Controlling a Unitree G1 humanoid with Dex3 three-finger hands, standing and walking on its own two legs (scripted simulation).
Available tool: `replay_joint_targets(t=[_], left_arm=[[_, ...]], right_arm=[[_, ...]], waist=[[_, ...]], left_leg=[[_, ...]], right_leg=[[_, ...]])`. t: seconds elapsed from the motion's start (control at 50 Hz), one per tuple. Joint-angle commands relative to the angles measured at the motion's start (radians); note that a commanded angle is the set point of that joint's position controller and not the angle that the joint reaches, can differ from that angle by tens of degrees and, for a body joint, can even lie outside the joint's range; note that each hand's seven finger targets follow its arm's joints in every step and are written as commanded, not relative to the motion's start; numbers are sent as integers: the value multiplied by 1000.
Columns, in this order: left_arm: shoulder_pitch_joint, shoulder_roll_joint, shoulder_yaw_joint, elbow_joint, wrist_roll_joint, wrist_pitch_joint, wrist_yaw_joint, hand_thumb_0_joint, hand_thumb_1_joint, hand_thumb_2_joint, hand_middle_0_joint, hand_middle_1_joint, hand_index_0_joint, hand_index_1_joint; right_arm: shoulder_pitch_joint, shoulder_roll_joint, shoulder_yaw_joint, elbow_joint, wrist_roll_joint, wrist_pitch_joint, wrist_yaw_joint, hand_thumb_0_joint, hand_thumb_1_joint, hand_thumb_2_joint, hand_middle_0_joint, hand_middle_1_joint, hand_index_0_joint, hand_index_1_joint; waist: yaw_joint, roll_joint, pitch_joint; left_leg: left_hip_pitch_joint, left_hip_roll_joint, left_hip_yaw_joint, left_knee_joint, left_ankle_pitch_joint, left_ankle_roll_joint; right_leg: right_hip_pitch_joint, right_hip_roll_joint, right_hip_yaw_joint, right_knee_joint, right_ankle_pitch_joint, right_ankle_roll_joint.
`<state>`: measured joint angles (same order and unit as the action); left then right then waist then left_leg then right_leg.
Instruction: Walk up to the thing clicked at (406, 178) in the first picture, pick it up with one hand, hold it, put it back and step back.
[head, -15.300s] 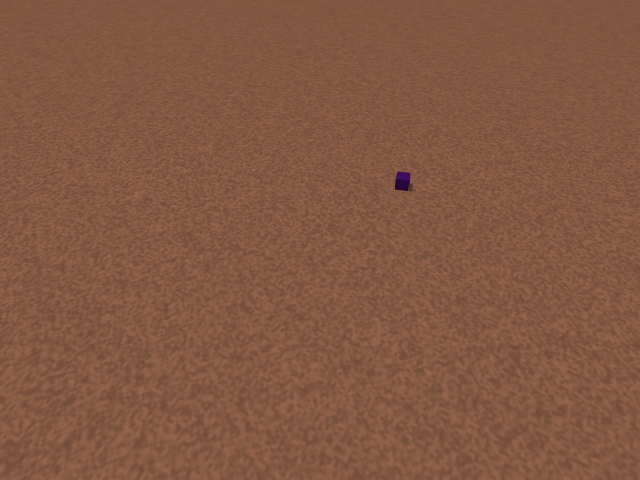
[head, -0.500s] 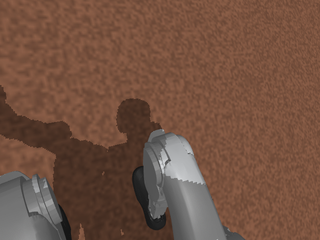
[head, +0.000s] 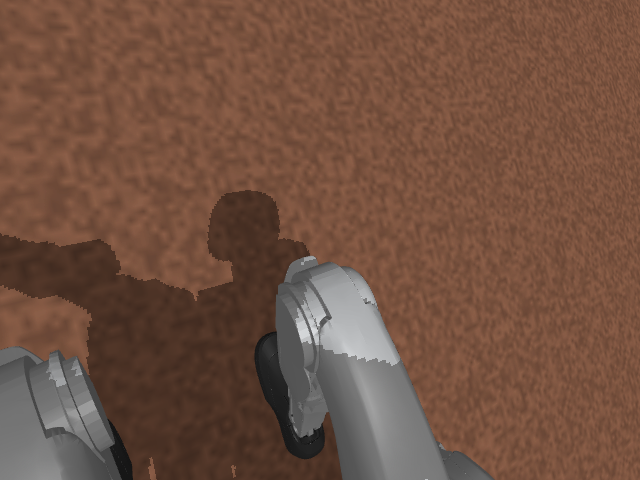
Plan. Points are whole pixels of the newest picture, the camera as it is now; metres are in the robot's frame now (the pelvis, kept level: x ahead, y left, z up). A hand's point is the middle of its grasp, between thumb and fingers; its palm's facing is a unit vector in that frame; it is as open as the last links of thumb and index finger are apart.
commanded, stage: rest palm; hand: left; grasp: from above
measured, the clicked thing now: out of the picture +0.46 +0.33 -0.27
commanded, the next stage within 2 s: close in 0.48 s
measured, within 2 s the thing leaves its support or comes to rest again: neither
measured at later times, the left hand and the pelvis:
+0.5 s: hand out of the picture +0.45 +0.33 -0.25, palm faces -0.42 -0.20 -0.88, open 14.3 cm; pelvis +0.00 +0.00 +0.00, yaw -1 degrees
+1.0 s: hand out of the picture +0.45 +0.33 -0.25, palm faces -0.42 -0.21 -0.88, open 12.7 cm; pelvis -0.01 +0.00 +0.00, yaw -2 degrees
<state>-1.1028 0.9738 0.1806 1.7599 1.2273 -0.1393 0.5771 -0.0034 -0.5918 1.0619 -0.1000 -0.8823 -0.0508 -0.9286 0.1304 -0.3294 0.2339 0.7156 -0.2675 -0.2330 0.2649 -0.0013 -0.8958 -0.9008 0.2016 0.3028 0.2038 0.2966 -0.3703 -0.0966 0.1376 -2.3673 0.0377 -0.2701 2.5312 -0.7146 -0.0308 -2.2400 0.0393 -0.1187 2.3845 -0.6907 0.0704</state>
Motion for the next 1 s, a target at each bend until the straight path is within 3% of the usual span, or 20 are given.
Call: replay_joint_targets(t=[0.0, 0.04, 0.06, 0.12, 0.16, 0.22, 0.26, 0.28, 0.3, 0.34, 0.44, 0.5, 0.56, 0.58, 0.64, 0.66, 0.74, 0.76, 0.82, 0.98], left_arm=[[-261, 233, 0, -111, -8, -7, 58, 0, -602, 1051, -98, -885, -54, -929], [-250, 241, -2, -90, 4, -1, 67, 0, -602, 1043, -95, -888, -52, -931], [-267, 216, -23, -92, 2, 1, 66, 0, -607, 1050, -91, -892, -47, -935], [-257, 249, 11, -90, -7, 11, 84, 0, -603, 1038, -87, -897, -47, -937], [-277, 219, -15, -91, -1, 20, 85, 0, -607, 1042, -89, -889, -46, -932], [-258, 224, -7, -52, -5, 28, 83, 0, -577, 1022, -106, -878, -66, -917], [-266, 262, 5, -52, -8, 27, 83, 0, -573, 1029, -119, -864, -74, -909], [-253, 252, -4, -48, -5, 28, 80, 0, -563, 1020, -119, -873, -78, -913], [-270, 244, -13, -70, -14, 27, 80, 0, -561, 1016, -125, -868, -82, -910], [-252, 271, 9, -71, -16, 24, 84, 0, -550, 1014, -127, -878, -88, -917], [-248, 245, -20, -43, -24, 20, 80, 0, -515, 973, -159, -843, -120, -881], [-272, 276, -6, -85, -30, 8, 82, 0, -491, 982, -173, -844, -134, -882], [-239, 253, -26, -58, -21, 9, 85, 0, -476, 990, -193, -840, -151, -882], [-255, 254, -22, -74, -22, 6, 87, 0, -416, 910, -209, -842, -189, -862], [-267, 307, 9, -110, -19, 7, 105, 0, -383, 870, -229, -830, -212, -846], [-263, 286, -13, -60, -14, 14, 105, 0, -356, 849, -249, -818, -233, -833], [-270, 293, 0, -64, -27, 24, 109, 0, -314, 823, -284, -778, -267, -794], [-255, 302, -1, -61, -25, 30, 106, 0, -298, 810, -298, -773, -282, -788], [-259, 273, -13, -58, -37, 40, 87, 0, -281, 790, -306, -760, -292, -774], [-249, 262, -33, -102, -48, 20, 51, 0, -186, 713, -362, -724, -359, -726]], right_arm=[[227, -332, -81, 26, 8, -14, -4, 0, -892, -902, 199, 300, 199, 300], [213, -325, -76, 29, 6, -14, -3, 0, -893, -903, 199, 300, 199, 300], [212, -325, -74, 18, 5, -19, 0, 0, -894, -903, 199, 300, 199, 300], [215, -334, -77, 19, 8, -19, -1, 0, -894, -903, 199, 300, 199, 300], [203, -330, -72, 18, 5, -27, 6, 0, -895, -903, 199, 300, 199, 300], [205, -339, -66, 17, 4, -33, 12, 0, -892, -902, 199, 300, 199, 300], [200, -346, -58, 17, 6, -37, 11, 0, -893, -903, 199, 300, 199, 300], [201, -349, -60, 8, 4, -37, 10, 0, -892, -902, 199, 300, 199, 300], [193, -352, -62, 3, 8, -42, 10, 0, -894, -903, 199, 300, 199, 300], [201, -346, -55, 7, 9, -43, 10, 0, -895, -904, 199, 300, 199, 300], [196, -347, -47, 4, 8, -48, 15, 0, -897, -904, 199, 300, 199, 300], [202, -354, -41, 8, 10, -54, 14, 0, -894, -904, 199, 300, 199, 300], [193, -348, -36, 3, 5, -56, 20, 0, -896, -905, 199, 300, 199, 300], [200, -347, -35, 2, 5, -60, 24, 0, -895, -902, 199, 300, 199, 300], [197, -365, -42, 7, 8, -58, 20, 0, -894, -902, 199, 300, 199, 300], [187, -364, -35, 7, 4, -59, 23, 0, -895, -903, 199, 300, 199, 300], [194, -370, -40, 3, 4, -63, 22, 0, -893, -902, 199, 300, 199, 300], [191, -373, -43, 1, 7, -62, 20, 0, -896, -903, 199, 300, 199, 300], [206, -368, -45, 5, 5, -65, 23, 0, -894, -902, 199, 300, 199, 300], [197, -364, -46, -11, 22, -48, 11, 0, -890, -901, 199, 300, 199, 300]], waist=[[-49, 488, -641], [-39, 493, -639], [-54, 490, -631], [-46, 487, -645], [-56, 525, -648], [-74, 495, -599], [-66, 485, -587], [-76, 472, -583], [-64, 492, -593], [-62, 491, -623], [-85, 480, -573], [-77, 493, -606], [-80, 488, -596], [-84, 497, -601], [-61, 548, -650], [-77, 541, -599], [-87, 507, -586], [-77, 495, -585], [-96, 509, -590], [-79, 518, -607]], left_leg=[[520, 16, 138, -237, 228, 40], [522, 18, 138, -239, 220, 37], [516, 19, 139, -233, 220, 39], [519, 20, 133, -244, 224, 37], [565, 23, 128, -243, 253, 28], [527, 22, 123, -238, 237, 33], [497, 20, 126, -238, 214, 36], [497, 19, 131, -234, 211, 40], [508, 20, 129, -244, 209, 35], [525, 23, 122, -240, 228, 34], [502, 23, 118, -237, 207, 36], [526, 26, 111, -237, 223, 33], [529, 29, 111, -235, 235, 30], [536, 27, 111, -226, 247, 32], [583, 32, 107, -242, 276, 22], [549, 31, 111, -238, 253, 24], [521, 29, 115, -239, 225, 31], [509, 28, 119, -241, 216, 33], [528, 29, 111, -245, 236, 30], [553, 31, 98, -258, 247, 26]], right_leg=[[352, 43, -138, -214, 286, -82], [341, 44, -142, -210, 273, -85], [343, 46, -140, -209, 278, -83], [359, 46, -142, -212, 282, -85], [331, 45, -152, -192, 297, -87], [328, 45, -156, -199, 290, -82], [331, 44, -150, -208, 273, -81], [352, 46, -146, -215, 277, -79], [342, 46, -147, -212, 269, -82], [358, 47, -151, -209, 283, -81], [354, 46, -155, -209, 273, -79], [366, 46, -159, -208, 282, -79], [379, 53, -162, -206, 298, -78], [376, 50, -162, -204, 309, -75], [386, 50, -163, -201, 324, -83], [372, 49, -163, -199, 309, -82], [384, 51, -158, -220, 296, -78], [395, 52, -153, -227, 288, -78], [384, 50, -160, -220, 299, -80], [372, 48, -165, -215, 299, -83]])
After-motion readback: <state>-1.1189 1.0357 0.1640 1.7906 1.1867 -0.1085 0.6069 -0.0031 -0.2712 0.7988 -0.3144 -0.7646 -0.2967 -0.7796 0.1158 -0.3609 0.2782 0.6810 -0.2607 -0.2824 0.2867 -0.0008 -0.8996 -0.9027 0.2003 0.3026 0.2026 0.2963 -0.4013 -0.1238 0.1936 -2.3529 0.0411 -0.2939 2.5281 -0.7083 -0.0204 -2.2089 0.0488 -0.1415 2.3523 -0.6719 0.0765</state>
